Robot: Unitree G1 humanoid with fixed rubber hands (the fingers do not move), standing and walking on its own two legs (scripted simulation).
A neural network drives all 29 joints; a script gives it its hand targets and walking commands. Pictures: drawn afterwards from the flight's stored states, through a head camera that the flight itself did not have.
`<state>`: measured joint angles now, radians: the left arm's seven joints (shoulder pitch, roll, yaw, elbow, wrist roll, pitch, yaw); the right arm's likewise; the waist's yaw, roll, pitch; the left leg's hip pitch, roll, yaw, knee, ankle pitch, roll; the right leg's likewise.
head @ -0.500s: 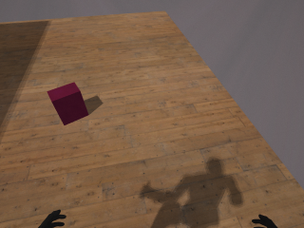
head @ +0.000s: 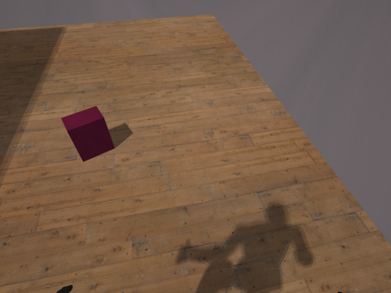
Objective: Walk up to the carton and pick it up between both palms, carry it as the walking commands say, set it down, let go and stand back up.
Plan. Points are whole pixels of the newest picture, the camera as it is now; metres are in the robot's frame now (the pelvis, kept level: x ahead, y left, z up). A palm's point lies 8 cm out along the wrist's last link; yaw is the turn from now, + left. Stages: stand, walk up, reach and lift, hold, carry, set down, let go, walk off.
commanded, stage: stand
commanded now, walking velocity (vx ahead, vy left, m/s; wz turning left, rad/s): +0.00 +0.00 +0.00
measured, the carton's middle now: (89, 134) +1.20 +0.76 -0.64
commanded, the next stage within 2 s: walk up in 0.76 s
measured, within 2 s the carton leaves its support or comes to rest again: neither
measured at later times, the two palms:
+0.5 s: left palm out of the picture +0.10 +0.31 -0.10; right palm out of the picture +0.10 -0.31 -0.10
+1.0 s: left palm out of the picture +0.10 +0.32 -0.10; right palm out of the picture +0.11 -0.31 -0.10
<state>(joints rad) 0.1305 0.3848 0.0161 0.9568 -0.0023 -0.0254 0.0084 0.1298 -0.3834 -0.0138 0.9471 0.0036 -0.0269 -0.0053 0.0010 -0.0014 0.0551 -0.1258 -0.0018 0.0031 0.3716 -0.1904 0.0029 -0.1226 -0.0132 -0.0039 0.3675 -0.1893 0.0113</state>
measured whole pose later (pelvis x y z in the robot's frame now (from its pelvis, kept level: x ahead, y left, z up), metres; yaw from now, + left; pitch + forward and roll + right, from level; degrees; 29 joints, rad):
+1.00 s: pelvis +0.01 +0.00 +0.00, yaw +3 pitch -2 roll -1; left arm 0.17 0.39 0.06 0.92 0.03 -0.04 0.02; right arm 0.18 -0.39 -0.06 0.92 -0.03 0.00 0.03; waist -0.01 0.00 0.04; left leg -0.20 -0.01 -0.03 0.52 -0.34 0.03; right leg -0.13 -0.02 -0.05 0.39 -0.27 -0.02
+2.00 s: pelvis +0.35 +0.21 -0.03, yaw +33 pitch -4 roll -1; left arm 0.51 0.53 0.08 0.50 0.03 -0.04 -0.01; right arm 0.21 -0.47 -0.08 0.46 -0.02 0.00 0.08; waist 0.09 0.01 0.08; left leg -0.45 0.02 0.02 0.65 -0.23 0.05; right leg -0.07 -0.16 -0.23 0.62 -0.46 0.03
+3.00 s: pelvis +0.71 +0.42 -0.02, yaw +31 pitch -4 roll -1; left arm 0.31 0.47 0.07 0.49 0.02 -0.01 -0.04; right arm 0.45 -0.52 -0.07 0.49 -0.02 -0.03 0.02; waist -0.06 -0.01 0.09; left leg -0.19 0.08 0.08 0.65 -0.39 0.00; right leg -0.44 -0.04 -0.03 0.72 -0.27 -0.02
